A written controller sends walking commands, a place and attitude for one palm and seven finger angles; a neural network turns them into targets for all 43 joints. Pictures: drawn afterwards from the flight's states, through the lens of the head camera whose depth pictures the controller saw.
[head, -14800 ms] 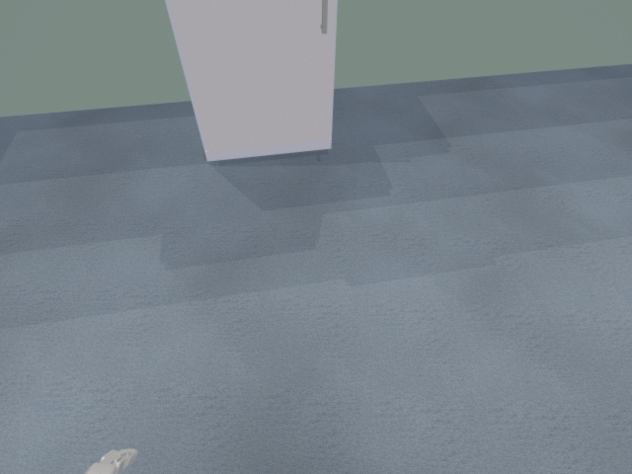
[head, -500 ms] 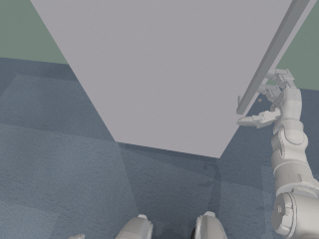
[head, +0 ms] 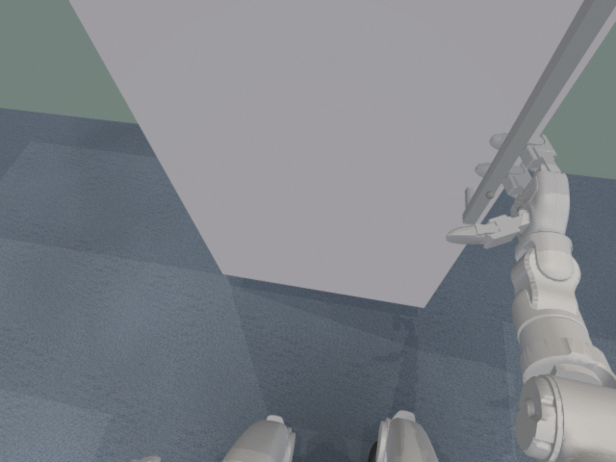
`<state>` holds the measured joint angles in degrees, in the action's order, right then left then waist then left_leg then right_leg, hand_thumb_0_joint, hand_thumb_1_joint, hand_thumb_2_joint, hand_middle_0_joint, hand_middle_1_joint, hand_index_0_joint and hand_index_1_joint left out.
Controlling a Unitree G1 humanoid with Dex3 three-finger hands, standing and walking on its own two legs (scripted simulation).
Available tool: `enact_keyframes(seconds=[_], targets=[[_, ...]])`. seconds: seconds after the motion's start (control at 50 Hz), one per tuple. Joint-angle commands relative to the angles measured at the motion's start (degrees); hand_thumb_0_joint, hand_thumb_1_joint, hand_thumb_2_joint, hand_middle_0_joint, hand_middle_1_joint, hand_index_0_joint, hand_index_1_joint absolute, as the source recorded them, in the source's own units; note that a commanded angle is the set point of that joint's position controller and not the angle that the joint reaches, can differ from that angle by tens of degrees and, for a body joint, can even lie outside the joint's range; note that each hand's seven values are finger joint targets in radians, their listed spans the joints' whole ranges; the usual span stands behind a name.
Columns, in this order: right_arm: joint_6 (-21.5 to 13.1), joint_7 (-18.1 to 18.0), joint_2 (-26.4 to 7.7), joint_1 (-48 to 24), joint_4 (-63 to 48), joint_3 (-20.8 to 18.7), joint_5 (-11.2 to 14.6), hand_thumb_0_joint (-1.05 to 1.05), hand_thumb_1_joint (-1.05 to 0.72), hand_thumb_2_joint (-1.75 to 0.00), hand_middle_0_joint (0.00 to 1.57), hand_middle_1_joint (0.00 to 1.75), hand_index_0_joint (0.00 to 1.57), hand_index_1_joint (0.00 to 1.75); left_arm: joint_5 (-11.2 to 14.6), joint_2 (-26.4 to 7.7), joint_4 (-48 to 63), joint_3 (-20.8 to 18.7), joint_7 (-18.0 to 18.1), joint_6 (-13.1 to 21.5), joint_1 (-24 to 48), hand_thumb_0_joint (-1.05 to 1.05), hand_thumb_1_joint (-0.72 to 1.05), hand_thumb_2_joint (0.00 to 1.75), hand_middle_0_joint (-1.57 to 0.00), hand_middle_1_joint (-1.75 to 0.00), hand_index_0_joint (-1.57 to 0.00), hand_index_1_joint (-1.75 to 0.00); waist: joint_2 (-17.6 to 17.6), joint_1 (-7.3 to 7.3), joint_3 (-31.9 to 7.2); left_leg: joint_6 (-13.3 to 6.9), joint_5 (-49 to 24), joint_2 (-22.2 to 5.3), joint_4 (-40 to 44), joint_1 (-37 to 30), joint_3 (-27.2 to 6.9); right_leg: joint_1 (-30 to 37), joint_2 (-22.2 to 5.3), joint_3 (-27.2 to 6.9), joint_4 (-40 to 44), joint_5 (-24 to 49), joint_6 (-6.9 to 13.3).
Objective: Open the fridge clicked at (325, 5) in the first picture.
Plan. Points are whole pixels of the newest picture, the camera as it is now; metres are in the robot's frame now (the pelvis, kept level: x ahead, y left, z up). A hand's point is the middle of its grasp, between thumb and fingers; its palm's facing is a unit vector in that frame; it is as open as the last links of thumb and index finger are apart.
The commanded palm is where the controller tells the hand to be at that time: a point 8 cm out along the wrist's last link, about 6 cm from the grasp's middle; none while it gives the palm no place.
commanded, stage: slide the fingers in behind the handle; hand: right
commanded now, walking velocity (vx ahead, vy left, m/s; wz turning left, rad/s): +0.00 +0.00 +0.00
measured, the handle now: (536, 90) +0.52 -0.18 +0.18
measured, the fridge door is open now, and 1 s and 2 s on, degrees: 0 0 0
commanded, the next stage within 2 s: grip the handle and tug to test in 0.72 s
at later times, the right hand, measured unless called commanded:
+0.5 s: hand (478, 194) +0.46 -0.15 +0.07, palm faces +0.05 +1.00 -0.02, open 14.0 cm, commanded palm +0.43 -0.19 +0.07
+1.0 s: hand (479, 193) +0.46 -0.15 +0.06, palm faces +0.05 +1.00 -0.02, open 13.3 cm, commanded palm +0.44 -0.20 +0.07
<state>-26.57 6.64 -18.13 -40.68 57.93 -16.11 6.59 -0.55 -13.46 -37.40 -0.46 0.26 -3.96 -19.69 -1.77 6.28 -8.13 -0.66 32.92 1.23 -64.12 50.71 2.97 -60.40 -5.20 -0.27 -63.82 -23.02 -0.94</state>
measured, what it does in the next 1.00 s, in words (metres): stands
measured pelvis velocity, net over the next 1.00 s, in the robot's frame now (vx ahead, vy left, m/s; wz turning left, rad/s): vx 0.00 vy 0.00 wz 0.00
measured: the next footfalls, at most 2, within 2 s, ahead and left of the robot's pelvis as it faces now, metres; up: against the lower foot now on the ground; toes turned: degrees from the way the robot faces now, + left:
none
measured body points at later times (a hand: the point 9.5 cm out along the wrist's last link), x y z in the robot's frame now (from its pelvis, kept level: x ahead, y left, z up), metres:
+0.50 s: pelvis +0.00 +0.00 +0.00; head +0.10 -0.01 +0.44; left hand +0.04 +0.26 -0.12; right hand +0.45 -0.20 +0.07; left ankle -0.02 +0.12 -0.65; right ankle +0.07 -0.13 -0.65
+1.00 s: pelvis +0.00 +0.00 +0.00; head +0.10 -0.01 +0.44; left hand +0.04 +0.26 -0.12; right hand +0.46 -0.20 +0.07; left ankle -0.02 +0.12 -0.65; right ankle +0.07 -0.13 -0.65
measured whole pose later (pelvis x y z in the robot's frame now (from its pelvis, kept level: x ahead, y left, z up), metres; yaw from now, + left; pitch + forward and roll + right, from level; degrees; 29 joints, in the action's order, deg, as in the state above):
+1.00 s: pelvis +0.00 +0.00 +0.00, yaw +0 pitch +20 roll +2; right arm -27.4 3.7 -16.3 -40.7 58.4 -15.3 5.5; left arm -1.0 -13.4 -37.2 -0.5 -0.2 -4.5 -19.6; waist -1.8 6.4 -8.3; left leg -0.4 32.8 1.1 -63.8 50.5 2.4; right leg -59.9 -5.0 0.2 -63.3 -23.0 -0.8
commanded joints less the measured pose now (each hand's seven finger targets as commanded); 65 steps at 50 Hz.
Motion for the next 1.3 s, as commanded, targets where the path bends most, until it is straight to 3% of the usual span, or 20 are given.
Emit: enact_keyframes(seconds=[0.0, 0.08, 0.22, 0.28, 0.3, 0.4, 0.56, 0.58, 0.62, 0.7, 0.72, 0.78, 0.8, 0.9, 0.94, 0.98, 1.1, 1.18, 1.24, 1.28], targets=[[-3.6, -0.5, -11.0, -23.7, -10.6, -2.0, 0.6, 0.0, 0.5, -0.3, 0.3, 1.2, 0.3, 1.2, 0.1, -9.4, 4.2, -3.1, 0.7, 1.4, -5.8, 0.0, 0.9, 0.9, -0.2, -0.3, -0.2, -0.3, -0.6, 0.85, -23.4, 0.5, -22.0, 2.0, 10.8, -1.3, -1.8, 25.2, 3.8, -1.1, 4.4, 12.4, 2.8], [-4.3, -1.0, -12.2, -24.3, -11.9, -2.9, 0.2, 0.0, 0.5, -0.3, 0.3, 1.2, 0.3, 1.2, -0.1, -9.2, 4.6, -2.9, 0.7, 1.4, -5.9, 0.0, 0.9, 0.9, -0.2, -0.3, -0.2, -0.3, -1.4, 0.43, -24.1, 0.3, -22.6, 2.0, 10.4, -2.5, -2.1, 24.7, 4.0, -1.0, 4.3, 12.5, 2.9], [-4.4, -1.2, -7.0, -23.5, -11.3, 0.8, 0.3, 0.0, 0.5, -0.3, 0.3, 1.2, 0.3, 1.2, 0.0, -8.8, 4.4, -3.2, 0.2, 1.5, -5.6, 0.0, 0.9, 0.9, -0.2, -0.3, -0.2, -0.3, -2.5, 1.05, -23.6, 0.3, -21.5, 2.1, 10.7, 0.1, -1.3, 27.4, 3.7, -1.3, 4.8, 12.7, 2.4], [-4.3, -2.0, -9.0, -25.0, -11.5, -0.7, 0.0, 0.0, 0.5, -0.3, 0.3, 1.2, 0.3, 1.2, -0.3, -9.3, 4.2, -3.2, 0.3, 1.4, -6.2, 0.0, 0.9, 0.9, -0.2, -0.3, -0.2, -0.3, -0.9, 1.13, -23.3, 0.2, -20.9, 2.1, 10.6, -0.2, -1.3, 26.6, 3.7, -1.6, 4.7, 12.2, 2.7], [-4.6, -2.3, -9.0, -25.7, -12.3, -0.4, -0.3, 0.0, 0.5, -0.3, 0.3, 1.2, 0.3, 1.2, -0.2, -9.2, 4.2, -3.3, 0.4, 1.4, -5.8, 0.0, 0.9, 0.9, -0.2, -0.3, -0.2, -0.3, -2.5, 0.97, -24.7, 0.2, -21.0, 2.0, 10.4, 0.4, -1.5, 27.7, 3.7, -1.6, 4.7, 12.7, 2.5], [-5.4, -3.1, -8.3, -24.1, -12.9, -0.3, -0.8, 0.0, 0.5, -0.3, 0.3, 1.2, 0.3, 1.2, -0.4, -9.0, 4.3, -3.2, 0.1, 1.4, -5.5, 0.0, 0.9, 0.9, -0.2, -0.3, -0.2, -0.3, -2.6, 0.45, -25.3, 0.1, -21.9, 2.1, 10.0, 0.1, -1.1, 28.8, 3.6, -1.7, 4.8, 14.1, 2.3], [-4.9, -2.7, -7.4, -25.1, -10.8, 0.6, -0.4, 0.0, 0.5, -0.3, 0.3, 1.2, 0.3, 1.2, -0.2, -9.0, 4.3, -3.1, 0.2, 1.1, -5.3, 0.0, 0.9, 0.9, -0.2, -0.3, -0.2, -0.3, -0.8, 1.36, -21.8, 0.3, -19.7, 2.0, 11.3, 0.2, -1.3, 26.5, 3.8, -1.4, 5.2, 10.8, 2.5], [-5.2, -2.7, -8.8, -25.4, -11.0, -0.5, -0.4, 0.0, 0.5, -0.3, 0.3, 1.2, 0.3, 1.2, -0.3, -9.3, 4.2, -3.2, 0.4, 1.2, -5.6, 0.0, 0.9, 0.9, -0.2, -0.3, -0.2, -0.3, 0.0, 1.23, -22.6, 0.2, -19.9, 2.1, 10.9, -0.1, -1.4, 26.4, 3.8, -1.6, 5.0, 11.1, 2.6], [-4.9, -2.6, -7.6, -25.7, -10.2, 0.7, -0.6, 0.0, 0.5, -0.3, 0.3, 1.2, 0.3, 1.2, -0.2, -9.0, 4.1, -3.0, 0.5, 1.2, -5.3, 0.0, 0.9, 0.9, -0.2, -0.3, -0.2, -0.3, -2.3, 1.3, -22.5, 0.2, -19.7, 1.9, 10.8, 1.0, -1.4, 26.9, 3.7, -1.5, 5.0, 11.4, 2.4], [-5.3, -2.9, -8.3, -24.3, -10.8, -0.7, -0.4, 0.0, 0.5, -0.3, 0.3, 1.2, 0.3, 1.2, -0.4, -9.1, 4.2, -3.2, 0.3, 1.3, -5.6, 0.0, 0.9, 0.9, -0.2, -0.3, -0.2, -0.3, -2.0, 0.32, -25.3, 0.1, -21.0, 2.0, 10.2, 0.0, -1.2, 28.2, 3.8, -1.7, 4.9, 13.3, 2.3], [-5.2, -2.8, -6.9, -24.9, -10.8, 0.9, -0.5, 0.0, 0.5, -0.3, 0.3, 1.2, 0.3, 1.2, -0.4, -9.0, 4.2, -3.1, 0.3, 1.2, -5.4, 0.0, 0.9, 0.9, -0.2, -0.3, -0.2, -0.3, -2.1, 1.09, -24.4, 0.1, -20.9, 2.0, 10.3, 0.7, -1.1, 28.2, 3.7, -1.7, 4.9, 13.3, 2.3], [-5.0, -3.0, -8.7, -24.3, -10.2, -0.5, -0.8, 0.0, 0.5, -0.3, 0.3, 1.2, 0.3, 1.2, -0.5, -9.3, 4.3, -3.2, 0.2, 1.0, -5.9, 0.0, 0.9, 0.9, -0.2, -0.3, -0.2, -0.3, -1.8, 0.74, -24.0, 0.0, -20.8, 2.1, 10.2, 0.3, -1.1, 27.4, 3.7, -1.7, 4.9, 13.1, 2.4], [-4.9, -3.1, -7.2, -25.2, -10.8, 0.6, -0.7, 0.0, 0.5, -0.3, 0.3, 1.2, 0.3, 1.2, -0.4, -9.1, 4.3, -3.1, 0.1, 1.0, -5.6, 0.0, 0.9, 0.9, -0.2, -0.3, -0.2, -0.3, -2.1, 1.03, -24.2, 0.2, -20.7, 2.0, 10.4, 0.8, -1.0, 28.0, 3.7, -1.6, 5.0, 12.9, 2.4], [-4.9, -3.0, -8.2, -22.7, -11.4, -0.7, -0.4, 0.0, 0.27, -0.4, 0.32, 1.23, 0.32, 1.23, -0.4, -9.0, 4.6, -3.1, 0.0, 0.8, -5.6, 0.0, 0.9, 0.9, -0.2, -0.3, -0.2, -0.3, -1.3, 0.2, -24.7, 0.2, -22.7, 2.1, 10.4, -1.5, -1.3, 27.2, 3.9, -1.3, 5.0, 14.0, 2.4], [-4.9, -2.9, -9.3, -23.9, -11.5, -1.0, -0.6, 0.0, 0.17, -0.44, 0.33, 1.25, 0.33, 1.25, -0.3, -9.2, 4.5, -3.2, 0.2, 0.7, -5.6, 0.0, 0.9, 0.9, -0.2, -0.3, -0.2, -0.3, -1.2, 0.45, -23.7, 0.3, -21.6, 2.0, 10.6, -1.2, -1.4, 26.4, 3.8, -1.3, 5.1, 12.7, 2.4], [-5.1, -2.6, -7.3, -25.3, -12.2, 0.5, -0.3, 0.0, 0.08, -0.48, 0.35, 1.26, 0.35, 1.26, -0.3, -9.0, 4.5, -3.2, 0.2, 0.9, -5.7, 0.0, 0.9, 0.9, -0.2, -0.3, -0.2, -0.3, -1.5, 1.1, -23.5, 0.1, -21.5, 2.2, 10.7, -0.4, -1.3, 27.3, 3.9, -1.5, 4.9, 12.8, 2.5], [-4.9, -2.4, -7.4, -24.8, -10.5, 0.5, -0.1, 0.0, -0.2, -0.6, 0.38, 1.3, 0.38, 1.3, -0.2, -9.0, 4.0, -3.1, 0.4, 1.0, -5.4, 0.0, 0.9, 0.9, -0.2, -0.3, -0.2, -0.3, -1.6, 1.43, -22.6, 0.3, -20.5, 2.1, 11.0, 0.3, -1.4, 26.8, 3.8, -1.4, 5.0, 11.9, 2.5], [-4.9, -2.2, -11.0, -25.9, -10.9, -2.1, -0.2, 0.0, -0.39, -0.68, 0.4, 1.33, 0.4, 1.33, -0.4, -9.5, 4.1, -3.0, 0.7, 1.0, -5.8, 0.0, 0.9, 0.9, -0.2, -0.3, -0.2, -0.3, -0.9, 1.06, -24.0, 0.2, -20.7, 2.0, 10.6, -0.8, -1.7, 25.9, 3.8, -1.5, 4.6, 11.8, 2.7], [-5.3, -1.8, -9.3, -25.6, -12.2, -1.0, -0.1, 0.0, -0.53, -0.74, 0.41, 1.35, 0.41, 1.35, -0.3, -9.0, 4.1, -3.2, 0.5, 1.1, -5.6, 0.0, 0.9, 0.9, -0.2, -0.3, -0.2, -0.3, -4.0, 0.58, -25.8, 0.0, -22.0, 2.1, 10.1, -0.1, -1.3, 28.8, 3.7, -1.5, 4.5, 14.3, 2.2], [-5.2, -1.6, -8.2, -24.8, -12.1, -0.2, 0.1, 0.0, -0.62, -0.78, 0.42, 1.36, 0.42, 1.36, -0.4, -9.1, 4.1, -3.2, 0.4, 1.2, -5.8, 0.0, 0.9, 0.9, -0.2, -0.3, -0.2, -0.3, -3.1, 1.02, -25.5, 0.0, -22.8, 2.2, 10.0, 0.0, -1.1, 28.9, 3.7, -1.7, 4.3, 15.3, 2.4]])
